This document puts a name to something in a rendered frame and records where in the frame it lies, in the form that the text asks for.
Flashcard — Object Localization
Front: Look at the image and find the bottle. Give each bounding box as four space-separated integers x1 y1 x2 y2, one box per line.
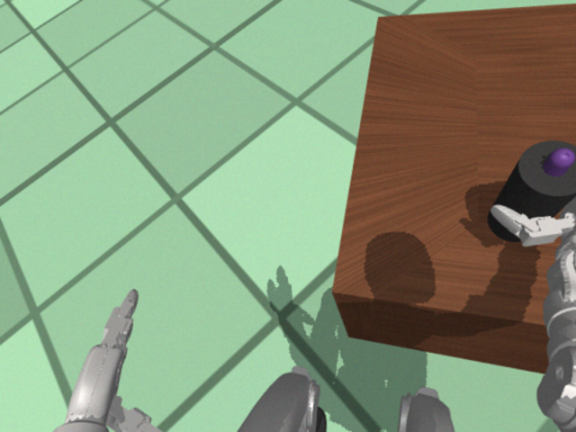
488 140 576 242

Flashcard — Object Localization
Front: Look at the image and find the right robot arm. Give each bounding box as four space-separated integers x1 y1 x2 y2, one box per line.
536 235 576 432

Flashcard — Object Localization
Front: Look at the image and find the right robot hand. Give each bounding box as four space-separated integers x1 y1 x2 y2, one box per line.
490 196 576 247

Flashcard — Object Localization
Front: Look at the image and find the left robot hand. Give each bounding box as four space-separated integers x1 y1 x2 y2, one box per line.
65 289 163 432

